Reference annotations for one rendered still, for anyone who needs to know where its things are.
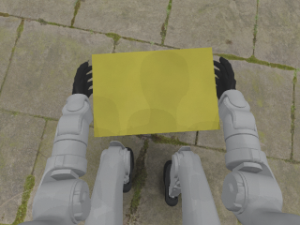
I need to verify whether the robot right foot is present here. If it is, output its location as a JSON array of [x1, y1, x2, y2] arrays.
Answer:
[[163, 160, 179, 206]]

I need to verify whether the robot left shin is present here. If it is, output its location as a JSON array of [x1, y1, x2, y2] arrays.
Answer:
[[100, 141, 129, 183]]

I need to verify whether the left robot hand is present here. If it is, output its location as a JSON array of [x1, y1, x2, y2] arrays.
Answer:
[[72, 61, 93, 98]]

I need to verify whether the left robot forearm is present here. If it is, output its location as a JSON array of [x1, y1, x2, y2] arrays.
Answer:
[[32, 94, 93, 219]]

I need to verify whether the carton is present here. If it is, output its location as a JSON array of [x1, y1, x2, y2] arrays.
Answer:
[[92, 47, 220, 138]]

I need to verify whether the right robot upper arm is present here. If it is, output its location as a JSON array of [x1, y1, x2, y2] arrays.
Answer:
[[221, 171, 300, 225]]

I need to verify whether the right robot forearm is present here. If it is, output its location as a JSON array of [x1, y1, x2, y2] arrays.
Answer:
[[217, 89, 283, 208]]

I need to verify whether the left robot upper arm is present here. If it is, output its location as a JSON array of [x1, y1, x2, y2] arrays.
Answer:
[[18, 178, 91, 225]]

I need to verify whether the right robot hand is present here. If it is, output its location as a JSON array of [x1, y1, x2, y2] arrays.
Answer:
[[213, 56, 236, 99]]

